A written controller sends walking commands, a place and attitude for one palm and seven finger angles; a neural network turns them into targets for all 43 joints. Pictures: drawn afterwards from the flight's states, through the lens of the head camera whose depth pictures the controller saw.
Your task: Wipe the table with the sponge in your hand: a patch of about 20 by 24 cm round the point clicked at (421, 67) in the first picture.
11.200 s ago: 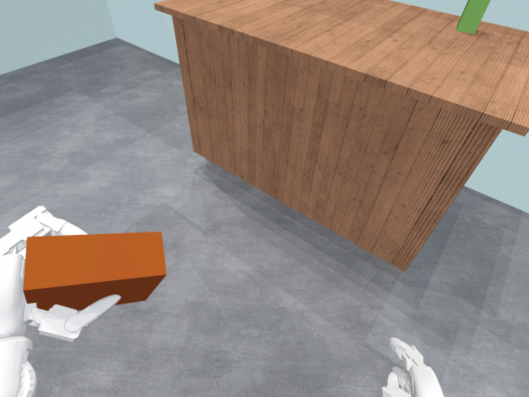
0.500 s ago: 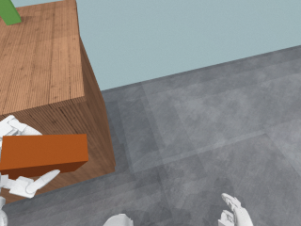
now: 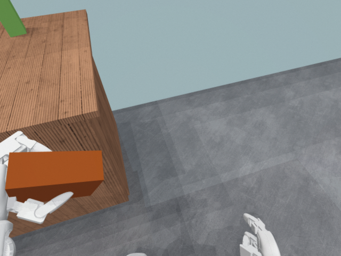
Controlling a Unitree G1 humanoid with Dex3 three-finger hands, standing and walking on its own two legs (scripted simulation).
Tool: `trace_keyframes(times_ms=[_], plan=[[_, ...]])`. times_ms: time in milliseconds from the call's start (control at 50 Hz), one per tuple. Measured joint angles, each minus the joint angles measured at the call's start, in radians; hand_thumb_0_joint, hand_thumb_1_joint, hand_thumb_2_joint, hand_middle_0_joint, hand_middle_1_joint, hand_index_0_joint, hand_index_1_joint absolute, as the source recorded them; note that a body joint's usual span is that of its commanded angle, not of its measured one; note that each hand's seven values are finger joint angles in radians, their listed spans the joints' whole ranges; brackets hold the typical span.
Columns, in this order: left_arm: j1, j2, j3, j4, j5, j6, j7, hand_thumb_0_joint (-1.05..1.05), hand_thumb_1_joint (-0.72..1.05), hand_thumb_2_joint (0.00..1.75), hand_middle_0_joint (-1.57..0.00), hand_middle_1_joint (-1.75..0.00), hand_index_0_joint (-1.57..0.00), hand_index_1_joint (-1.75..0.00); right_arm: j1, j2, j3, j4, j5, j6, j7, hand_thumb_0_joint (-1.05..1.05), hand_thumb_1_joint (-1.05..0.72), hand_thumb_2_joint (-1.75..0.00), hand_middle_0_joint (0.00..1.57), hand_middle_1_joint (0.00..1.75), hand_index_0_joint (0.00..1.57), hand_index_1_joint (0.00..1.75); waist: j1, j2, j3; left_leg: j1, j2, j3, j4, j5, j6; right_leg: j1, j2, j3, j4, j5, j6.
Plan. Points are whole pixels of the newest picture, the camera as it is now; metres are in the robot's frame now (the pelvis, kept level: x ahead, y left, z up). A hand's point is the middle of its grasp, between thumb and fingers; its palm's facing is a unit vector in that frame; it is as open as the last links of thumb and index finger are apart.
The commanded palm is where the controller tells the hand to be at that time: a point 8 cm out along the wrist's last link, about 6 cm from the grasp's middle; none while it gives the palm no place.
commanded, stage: come to a stop and stand still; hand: left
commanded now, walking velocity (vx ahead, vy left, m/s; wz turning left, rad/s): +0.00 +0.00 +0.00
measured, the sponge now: (71, 176) +0.22 +0.19 +0.14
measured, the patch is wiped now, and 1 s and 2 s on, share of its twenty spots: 0.00 0.00 0.00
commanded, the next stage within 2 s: look again from close up in 0.74 s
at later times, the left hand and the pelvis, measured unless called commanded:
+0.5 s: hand (31, 203) +0.17 +0.23 +0.16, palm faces +0.38 -0.84 -0.39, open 9.7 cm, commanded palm +0.12 +0.28 +0.18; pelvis -0.04 +0.00 +0.00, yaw +0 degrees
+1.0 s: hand (3, 166) +0.22 +0.29 +0.18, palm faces +0.44 -0.81 -0.39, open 9.7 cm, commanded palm +0.14 +0.30 +0.18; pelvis -0.03 +0.02 +0.01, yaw -2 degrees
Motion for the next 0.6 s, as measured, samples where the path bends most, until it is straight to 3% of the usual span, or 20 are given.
trace_keyframes(times_ms=[60,160,260,420,600], plan=[[-0.009,-0.005,-0.008,0.024,0.007,0.005,0.005,0.00,-0.46,1.00,-0.81,-1.33,-0.78,-1.34,0.011,-0.019,-0.004,0.015,-0.003,0.009,-0.018,0.01,-0.90,-0.90,0.20,0.30,0.20,0.30,-0.010,-0.012,-0.009,0.038,-0.022,0.008,-0.029,0.000,0.005,0.010,-0.005,-0.004,-0.026,0.021,0.001],[-0.021,0.004,-0.013,0.010,0.011,-0.004,0.014,0.00,-0.46,1.00,-0.81,-1.33,-0.78,-1.34,0.031,-0.047,-0.026,0.006,-0.007,0.014,-0.035,0.01,-0.90,-0.90,0.20,0.30,0.20,0.30,-0.016,-0.016,-0.012,0.153,-0.022,0.008,-0.265,0.146,0.030,0.008,0.013,-0.025,-0.020,0.027,0.006],[-0.018,0.018,-0.005,0.030,0.018,-0.018,0.014,0.00,-0.46,1.00,-0.81,-1.33,-0.78,-1.34,0.044,-0.044,-0.025,-0.015,-0.010,0.011,-0.044,0.01,-0.90,-0.90,0.20,0.30,0.20,0.30,-0.003,-0.039,-0.032,0.153,-0.024,0.024,-0.292,0.159,0.030,0.003,0.010,-0.009,-0.047,0.055,0.046],[-0.037,-0.020,-0.032,0.068,0.021,-0.013,0.013,0.00,-0.46,1.00,-0.81,-1.33,-0.78,-1.34,0.042,-0.039,-0.016,-0.010,-0.010,-0.013,-0.030,0.01,-0.90,-0.90,0.20,0.30,0.20,0.30,0.011,-0.001,-0.047,0.112,-0.014,0.015,-0.260,0.139,0.030,-0.013,0.029,-0.009,-0.080,0.100,-0.001],[-0.038,-0.007,-0.044,0.079,0.021,0.002,0.014,0.00,-0.46,1.00,-0.81,-1.33,-0.78,-1.34,0.062,-0.026,0.000,0.002,-0.014,0.004,-0.031,0.01,-0.90,-0.90,0.20,0.30,0.20,0.30,-0.006,0.002,-0.044,0.123,-0.022,0.001,-0.288,0.183,0.036,0.000,0.031,-0.006,-0.108,0.117,0.016]])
